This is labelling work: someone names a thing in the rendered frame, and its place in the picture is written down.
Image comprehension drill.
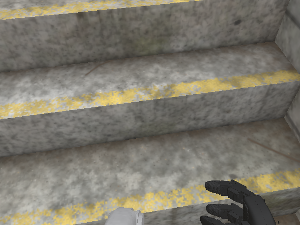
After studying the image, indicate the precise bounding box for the robot left thigh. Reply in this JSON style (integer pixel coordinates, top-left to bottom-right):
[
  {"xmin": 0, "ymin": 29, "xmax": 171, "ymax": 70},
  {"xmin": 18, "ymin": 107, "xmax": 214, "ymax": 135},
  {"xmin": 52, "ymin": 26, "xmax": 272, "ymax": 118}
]
[{"xmin": 104, "ymin": 207, "xmax": 144, "ymax": 225}]

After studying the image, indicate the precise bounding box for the right robot hand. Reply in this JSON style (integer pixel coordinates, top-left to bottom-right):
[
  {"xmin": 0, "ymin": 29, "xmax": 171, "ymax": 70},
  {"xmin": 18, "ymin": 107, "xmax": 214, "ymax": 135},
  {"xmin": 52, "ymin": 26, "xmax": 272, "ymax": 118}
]
[{"xmin": 200, "ymin": 179, "xmax": 279, "ymax": 225}]

